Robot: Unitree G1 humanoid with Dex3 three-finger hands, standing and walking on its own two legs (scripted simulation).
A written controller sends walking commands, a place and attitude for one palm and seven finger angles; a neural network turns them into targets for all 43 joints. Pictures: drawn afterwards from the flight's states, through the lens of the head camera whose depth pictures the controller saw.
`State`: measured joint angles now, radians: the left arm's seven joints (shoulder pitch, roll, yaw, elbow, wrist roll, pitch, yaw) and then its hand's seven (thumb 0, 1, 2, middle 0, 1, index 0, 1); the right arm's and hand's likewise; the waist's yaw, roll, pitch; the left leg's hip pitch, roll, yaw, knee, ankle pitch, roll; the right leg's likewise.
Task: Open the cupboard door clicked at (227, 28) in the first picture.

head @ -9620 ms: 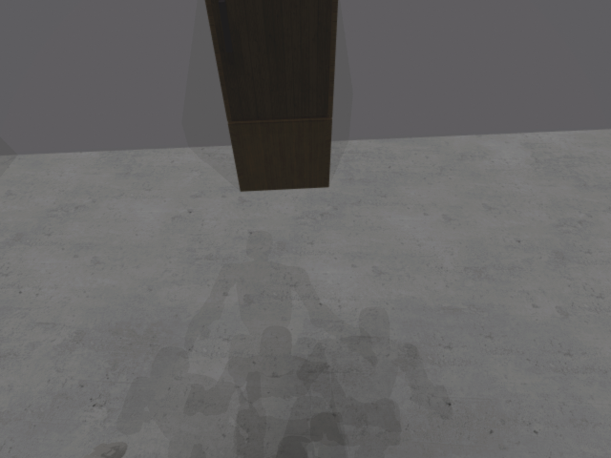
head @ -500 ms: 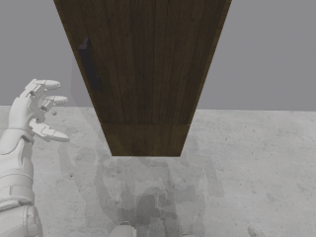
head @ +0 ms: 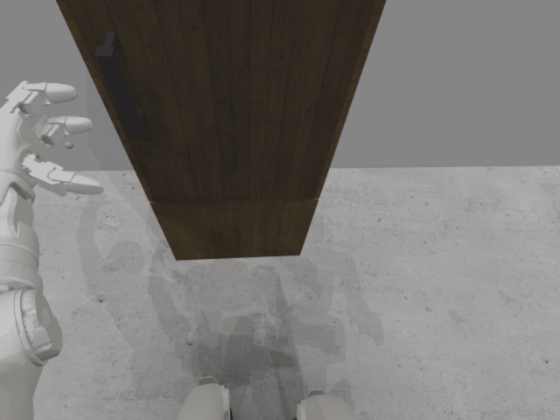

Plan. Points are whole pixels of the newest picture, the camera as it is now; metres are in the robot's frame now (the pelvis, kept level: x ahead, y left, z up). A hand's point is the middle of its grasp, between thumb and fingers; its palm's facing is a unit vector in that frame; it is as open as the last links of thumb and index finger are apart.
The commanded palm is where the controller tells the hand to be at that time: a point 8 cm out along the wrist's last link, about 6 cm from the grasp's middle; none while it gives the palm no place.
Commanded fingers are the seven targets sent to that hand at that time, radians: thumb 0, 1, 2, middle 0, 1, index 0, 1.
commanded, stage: move the hooked fingers beside the handle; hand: left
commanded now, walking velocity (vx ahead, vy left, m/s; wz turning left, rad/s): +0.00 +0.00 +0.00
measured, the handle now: (125, 89) +0.59 +0.22 +0.08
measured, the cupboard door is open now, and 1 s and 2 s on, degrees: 0 0 0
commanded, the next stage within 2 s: slide the fingers in behind the handle in 1.22 s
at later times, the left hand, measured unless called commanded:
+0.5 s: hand (85, 102) +0.54 +0.26 +0.10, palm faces +0.04 -1.00 -0.01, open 14.0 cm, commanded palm +0.52 +0.31 +0.09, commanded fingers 0.00 -0.50 0.30 -0.30 -1.20 -0.30 -1.20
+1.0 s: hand (88, 113) +0.53 +0.26 +0.09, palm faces +0.05 -1.00 +0.00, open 14.0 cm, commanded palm +0.51 +0.30 +0.08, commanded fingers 0.00 -0.50 0.30 -0.30 -1.20 -0.30 -1.20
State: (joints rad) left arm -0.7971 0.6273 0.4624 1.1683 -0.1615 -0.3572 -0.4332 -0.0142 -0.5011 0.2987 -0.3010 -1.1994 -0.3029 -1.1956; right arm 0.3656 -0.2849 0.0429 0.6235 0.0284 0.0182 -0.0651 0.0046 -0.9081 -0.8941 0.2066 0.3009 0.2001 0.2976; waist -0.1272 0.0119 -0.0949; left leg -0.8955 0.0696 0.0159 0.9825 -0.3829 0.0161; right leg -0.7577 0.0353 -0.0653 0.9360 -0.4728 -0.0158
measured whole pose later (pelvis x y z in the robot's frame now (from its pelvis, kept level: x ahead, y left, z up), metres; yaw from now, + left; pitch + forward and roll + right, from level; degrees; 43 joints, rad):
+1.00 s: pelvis +0.02 +0.01 -0.01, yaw -1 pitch +22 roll -5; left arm -0.94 0.69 0.48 1.24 -0.09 -0.32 -0.37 -0.01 -0.50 0.30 -0.30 -1.20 -0.30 -1.20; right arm 0.40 -0.28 0.05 0.60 0.00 0.10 -0.03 0.00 -0.91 -0.89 0.21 0.30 0.20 0.30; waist -0.18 0.02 -0.11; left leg -0.98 0.08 0.01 1.02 -0.42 0.02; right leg -0.83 0.05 -0.07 0.93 -0.48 -0.01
